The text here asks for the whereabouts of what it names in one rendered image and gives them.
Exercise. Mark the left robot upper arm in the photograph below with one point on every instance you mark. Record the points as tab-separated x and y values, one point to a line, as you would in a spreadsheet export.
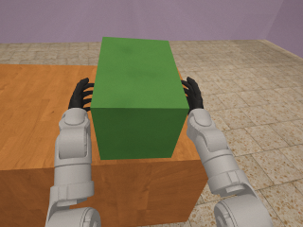
76	217

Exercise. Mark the left robot forearm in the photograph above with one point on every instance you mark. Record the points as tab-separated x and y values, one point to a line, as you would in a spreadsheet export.
72	161

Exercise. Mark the right robot forearm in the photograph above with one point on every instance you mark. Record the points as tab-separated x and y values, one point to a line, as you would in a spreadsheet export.
225	178

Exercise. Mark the right robot upper arm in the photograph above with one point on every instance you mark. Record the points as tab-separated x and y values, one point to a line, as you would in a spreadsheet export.
241	211

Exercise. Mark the pedestal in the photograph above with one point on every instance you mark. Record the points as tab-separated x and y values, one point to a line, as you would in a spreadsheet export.
127	192

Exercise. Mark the right robot hand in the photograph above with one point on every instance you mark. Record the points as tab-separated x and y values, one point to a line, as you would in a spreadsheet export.
194	95

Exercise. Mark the carton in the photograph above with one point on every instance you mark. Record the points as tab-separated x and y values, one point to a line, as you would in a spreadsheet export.
138	105

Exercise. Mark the left robot hand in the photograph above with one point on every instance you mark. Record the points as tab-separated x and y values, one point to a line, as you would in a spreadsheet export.
77	99

